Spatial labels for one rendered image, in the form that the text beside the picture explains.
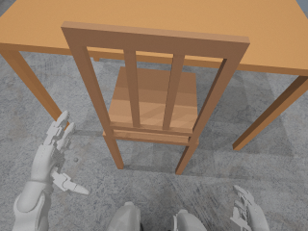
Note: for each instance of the right robot hand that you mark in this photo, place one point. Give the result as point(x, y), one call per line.
point(253, 217)

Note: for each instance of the chair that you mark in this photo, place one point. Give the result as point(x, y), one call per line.
point(153, 105)

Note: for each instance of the left robot hand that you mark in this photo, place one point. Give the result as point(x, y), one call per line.
point(51, 152)

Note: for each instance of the robot right thigh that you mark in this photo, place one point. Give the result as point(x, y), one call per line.
point(186, 222)

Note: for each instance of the left robot forearm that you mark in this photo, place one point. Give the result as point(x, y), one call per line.
point(31, 207)

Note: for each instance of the table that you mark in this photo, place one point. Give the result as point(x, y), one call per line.
point(277, 31)

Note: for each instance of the robot left thigh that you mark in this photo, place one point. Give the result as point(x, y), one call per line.
point(126, 218)

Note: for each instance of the robot thigh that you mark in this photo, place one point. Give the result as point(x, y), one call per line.
point(126, 218)
point(186, 222)

